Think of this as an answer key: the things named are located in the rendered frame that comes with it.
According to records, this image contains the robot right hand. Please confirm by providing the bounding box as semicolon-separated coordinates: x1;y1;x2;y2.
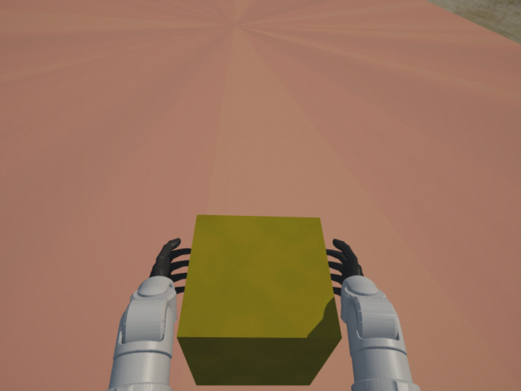
326;239;364;296

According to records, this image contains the carton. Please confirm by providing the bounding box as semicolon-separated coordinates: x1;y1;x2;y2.
177;215;342;385

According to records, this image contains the robot left hand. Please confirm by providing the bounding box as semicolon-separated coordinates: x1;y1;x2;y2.
149;238;191;294

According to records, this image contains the left robot forearm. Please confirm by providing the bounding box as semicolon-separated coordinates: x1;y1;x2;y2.
106;276;177;391

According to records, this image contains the right robot forearm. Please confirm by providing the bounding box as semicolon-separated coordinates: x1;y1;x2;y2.
340;275;421;391

